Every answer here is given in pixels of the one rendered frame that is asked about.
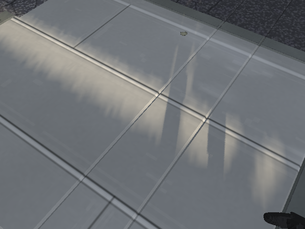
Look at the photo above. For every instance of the right robot hand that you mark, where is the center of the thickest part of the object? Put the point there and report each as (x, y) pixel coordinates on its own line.
(285, 220)

